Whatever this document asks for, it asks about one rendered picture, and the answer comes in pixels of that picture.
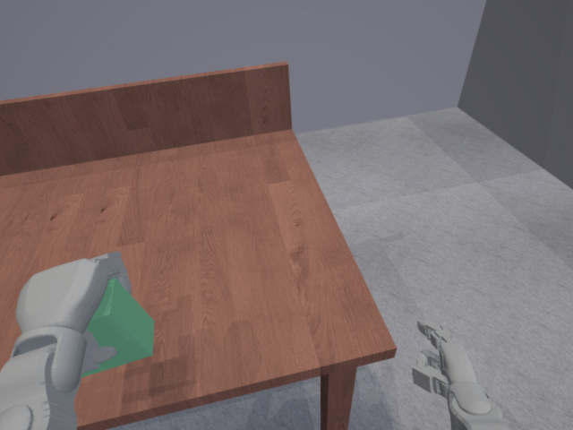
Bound sponge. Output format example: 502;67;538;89
81;278;155;377

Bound robot right hand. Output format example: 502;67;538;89
412;320;479;399

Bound left robot forearm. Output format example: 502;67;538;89
0;326;87;430

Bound right robot forearm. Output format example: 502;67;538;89
448;381;510;430

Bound table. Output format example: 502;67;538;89
0;61;397;430

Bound robot left hand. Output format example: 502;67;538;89
16;251;132;374

